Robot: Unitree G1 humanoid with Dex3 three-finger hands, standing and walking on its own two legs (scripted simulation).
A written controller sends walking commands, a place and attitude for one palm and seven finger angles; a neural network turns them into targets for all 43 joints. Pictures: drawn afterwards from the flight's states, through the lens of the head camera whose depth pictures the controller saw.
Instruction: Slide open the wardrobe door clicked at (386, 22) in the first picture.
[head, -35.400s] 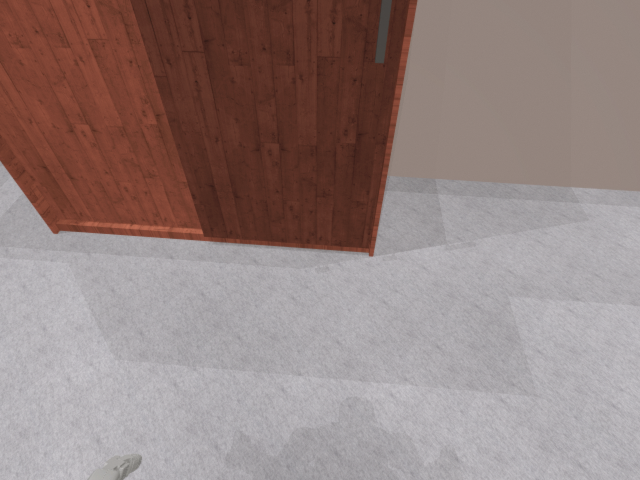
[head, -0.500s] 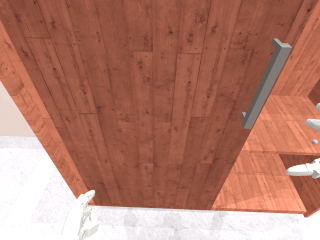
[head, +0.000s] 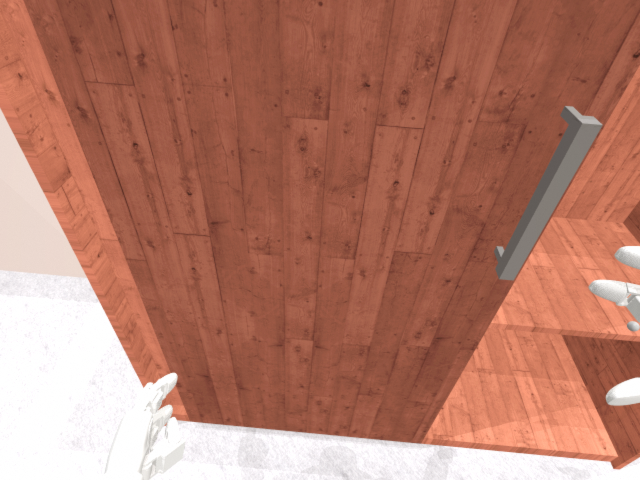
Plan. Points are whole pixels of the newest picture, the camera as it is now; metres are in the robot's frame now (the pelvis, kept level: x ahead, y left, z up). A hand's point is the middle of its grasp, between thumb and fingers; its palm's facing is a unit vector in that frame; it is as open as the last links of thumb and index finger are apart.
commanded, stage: draw the hand back to the body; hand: right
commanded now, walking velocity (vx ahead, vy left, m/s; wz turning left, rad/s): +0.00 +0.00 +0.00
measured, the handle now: (534, 201) +0.43 -0.28 +0.18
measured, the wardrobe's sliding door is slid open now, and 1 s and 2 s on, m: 0.59 0.59 0.59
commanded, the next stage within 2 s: step back with the hand held close in 1.20 s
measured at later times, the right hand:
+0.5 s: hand (639, 352) +0.21 -0.29 +0.17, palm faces +0.49 +0.81 -0.31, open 12.0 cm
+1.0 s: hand (635, 362) +0.19 -0.28 +0.17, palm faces +0.47 +0.81 -0.35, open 7.7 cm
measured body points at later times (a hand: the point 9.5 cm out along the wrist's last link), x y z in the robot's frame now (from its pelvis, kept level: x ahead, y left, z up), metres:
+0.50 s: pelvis +0.00 -0.02 +0.01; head -0.02 -0.01 +0.46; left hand +0.19 +0.20 -0.08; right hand +0.17 -0.33 +0.19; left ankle -0.01 +0.10 -0.73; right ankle +0.03 -0.11 -0.73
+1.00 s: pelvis +0.01 -0.01 +0.01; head -0.02 +0.00 +0.46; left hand +0.21 +0.20 -0.06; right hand +0.16 -0.32 +0.19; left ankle -0.01 +0.10 -0.73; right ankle +0.03 -0.11 -0.73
